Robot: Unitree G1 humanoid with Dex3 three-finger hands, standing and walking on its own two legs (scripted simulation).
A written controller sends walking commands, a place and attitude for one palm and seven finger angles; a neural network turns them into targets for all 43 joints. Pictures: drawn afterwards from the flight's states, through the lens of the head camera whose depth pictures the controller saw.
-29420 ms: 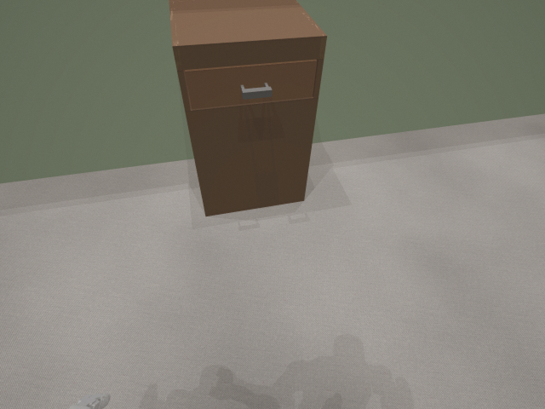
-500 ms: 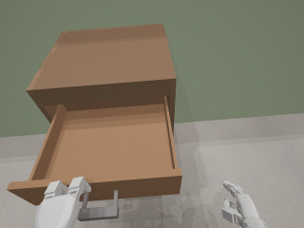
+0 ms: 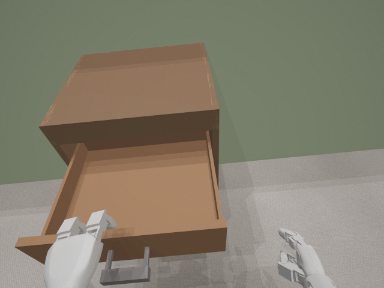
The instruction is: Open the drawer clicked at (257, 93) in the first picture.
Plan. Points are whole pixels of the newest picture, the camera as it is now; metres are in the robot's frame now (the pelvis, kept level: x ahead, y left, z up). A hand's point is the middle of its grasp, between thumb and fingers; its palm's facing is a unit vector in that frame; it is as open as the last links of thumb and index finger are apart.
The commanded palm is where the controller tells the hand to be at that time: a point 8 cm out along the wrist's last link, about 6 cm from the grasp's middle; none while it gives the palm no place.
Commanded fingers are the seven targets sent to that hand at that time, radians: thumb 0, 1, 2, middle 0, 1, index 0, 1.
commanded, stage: lift the hand off the handle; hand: left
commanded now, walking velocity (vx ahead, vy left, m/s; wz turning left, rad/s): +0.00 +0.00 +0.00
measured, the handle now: (127, 264) +0.19 +0.19 -0.07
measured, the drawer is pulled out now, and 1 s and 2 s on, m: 0.30 0.30 0.30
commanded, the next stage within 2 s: draw the hand back to the body in 0.54 s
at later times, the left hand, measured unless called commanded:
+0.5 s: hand (83, 254) +0.16 +0.22 +0.07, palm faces +0.07 -0.20 -0.98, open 13.8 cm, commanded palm +0.12 +0.22 +0.13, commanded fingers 0.00 -0.50 0.30 -0.30 -1.20 -0.30 -1.20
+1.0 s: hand (60, 249) +0.16 +0.25 +0.09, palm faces +0.11 -0.17 -0.98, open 13.8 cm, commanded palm +0.12 +0.24 +0.15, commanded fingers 0.00 -0.50 0.30 -0.30 -1.20 -0.30 -1.20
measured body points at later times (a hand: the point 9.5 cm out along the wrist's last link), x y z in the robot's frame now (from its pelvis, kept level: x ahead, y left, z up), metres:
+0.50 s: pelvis +0.01 +0.01 +0.01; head +0.01 -0.03 +0.46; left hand +0.15 +0.22 +0.12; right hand +0.24 -0.19 -0.06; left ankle -0.01 +0.10 -0.70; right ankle -0.01 -0.08 -0.70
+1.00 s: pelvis +0.00 +0.02 +0.01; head +0.00 -0.01 +0.46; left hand +0.15 +0.25 +0.14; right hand +0.24 -0.16 -0.06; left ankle -0.01 +0.10 -0.70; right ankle -0.01 -0.08 -0.70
